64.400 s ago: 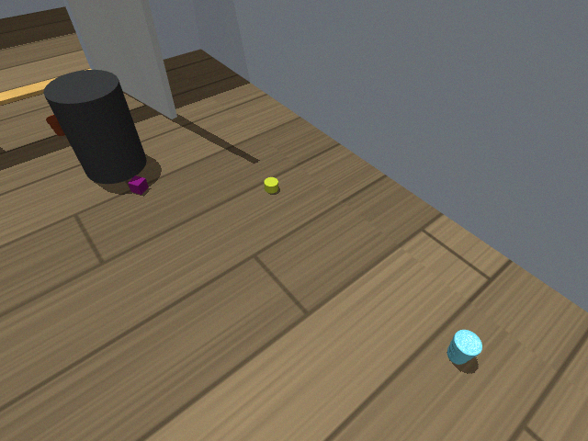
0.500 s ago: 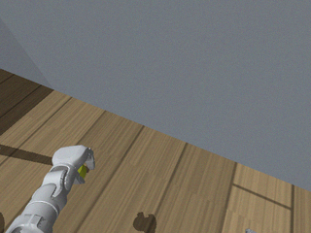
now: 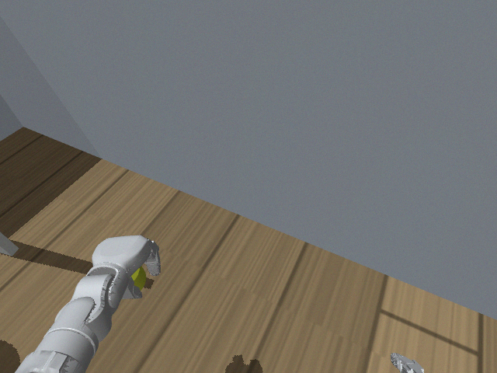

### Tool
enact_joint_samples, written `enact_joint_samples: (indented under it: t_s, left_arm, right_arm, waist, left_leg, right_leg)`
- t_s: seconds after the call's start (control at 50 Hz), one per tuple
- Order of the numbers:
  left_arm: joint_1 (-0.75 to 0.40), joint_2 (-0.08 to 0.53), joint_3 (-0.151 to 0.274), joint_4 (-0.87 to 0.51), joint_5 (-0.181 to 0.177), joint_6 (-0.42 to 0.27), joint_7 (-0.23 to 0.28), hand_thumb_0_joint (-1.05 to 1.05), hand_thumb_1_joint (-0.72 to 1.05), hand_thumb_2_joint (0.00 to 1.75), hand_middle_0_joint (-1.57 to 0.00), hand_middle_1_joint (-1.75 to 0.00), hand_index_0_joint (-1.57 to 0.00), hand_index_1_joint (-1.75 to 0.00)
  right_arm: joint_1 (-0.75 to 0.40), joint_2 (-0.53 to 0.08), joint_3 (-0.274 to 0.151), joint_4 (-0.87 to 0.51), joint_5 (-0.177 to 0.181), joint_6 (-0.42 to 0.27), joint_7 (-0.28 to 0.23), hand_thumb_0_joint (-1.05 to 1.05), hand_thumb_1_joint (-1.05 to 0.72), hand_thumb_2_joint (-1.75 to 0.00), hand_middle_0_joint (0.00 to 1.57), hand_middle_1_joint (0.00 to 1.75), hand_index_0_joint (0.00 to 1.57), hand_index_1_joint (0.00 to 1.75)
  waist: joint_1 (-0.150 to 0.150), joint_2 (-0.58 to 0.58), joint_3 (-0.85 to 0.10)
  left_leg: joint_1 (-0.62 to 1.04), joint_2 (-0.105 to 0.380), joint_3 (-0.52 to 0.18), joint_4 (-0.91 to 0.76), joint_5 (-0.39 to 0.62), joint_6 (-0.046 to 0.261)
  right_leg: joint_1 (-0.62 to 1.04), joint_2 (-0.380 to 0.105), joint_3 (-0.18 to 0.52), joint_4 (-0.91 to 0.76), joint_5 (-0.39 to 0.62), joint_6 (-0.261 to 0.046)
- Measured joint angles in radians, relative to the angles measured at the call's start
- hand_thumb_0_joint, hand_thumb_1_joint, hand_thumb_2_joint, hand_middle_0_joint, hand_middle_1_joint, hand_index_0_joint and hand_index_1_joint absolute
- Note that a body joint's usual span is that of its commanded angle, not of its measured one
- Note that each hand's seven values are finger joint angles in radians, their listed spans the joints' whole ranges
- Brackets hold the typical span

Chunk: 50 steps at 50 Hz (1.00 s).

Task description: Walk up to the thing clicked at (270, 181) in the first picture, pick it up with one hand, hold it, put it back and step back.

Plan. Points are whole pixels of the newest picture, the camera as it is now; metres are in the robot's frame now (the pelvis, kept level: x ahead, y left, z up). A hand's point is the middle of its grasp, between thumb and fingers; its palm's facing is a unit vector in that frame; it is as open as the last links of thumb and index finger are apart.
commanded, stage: hold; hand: left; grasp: from above
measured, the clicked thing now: (124, 276) +0.32 +0.25 -0.07
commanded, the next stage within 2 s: crouch in 1.30 s
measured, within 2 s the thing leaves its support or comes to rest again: neither
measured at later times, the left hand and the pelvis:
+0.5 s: hand (134, 283) +0.29 +0.21 -0.02, palm faces -0.41 -0.07 -0.91, open 6.6 cm; pelvis -0.01 -0.01 +0.01, yaw +0 degrees
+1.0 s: hand (130, 280) +0.29 +0.21 -0.01, palm faces -0.43 -0.08 -0.90, open 6.6 cm; pelvis -0.01 +0.00 +0.01, yaw +0 degrees
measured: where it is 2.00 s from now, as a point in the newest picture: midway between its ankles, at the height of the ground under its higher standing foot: outside the picture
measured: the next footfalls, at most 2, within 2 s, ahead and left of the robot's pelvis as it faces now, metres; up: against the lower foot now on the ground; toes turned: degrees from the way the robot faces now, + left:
none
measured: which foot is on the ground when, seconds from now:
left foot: down 0.00-1.00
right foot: down 0.00-1.00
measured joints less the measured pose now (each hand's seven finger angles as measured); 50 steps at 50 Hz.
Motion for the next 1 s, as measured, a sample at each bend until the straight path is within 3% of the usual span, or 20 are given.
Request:
enact_joint_samples:
  t_s: [1.0]
  left_arm:
    - [0.04,-0.003,-0.024,-0.106,-0.024,0.017,-0.072,-0.04,0.3,0.34,-0.53,-0.66,-0.96,-0.72]
  right_arm:
    - [-0.045,0.004,0.022,-0.025,0.021,0.021,-0.021,0.01,-0.91,-0.89,0.2,0.3,0.2,0.3]
  waist:
    - [0.021,0.006,0.048]
  left_leg:
    - [0.16,-0.006,0.01,-0.168,0.085,-0.004]
  right_leg:
    - [0.143,-0.005,0.008,-0.139,0.073,-0.005]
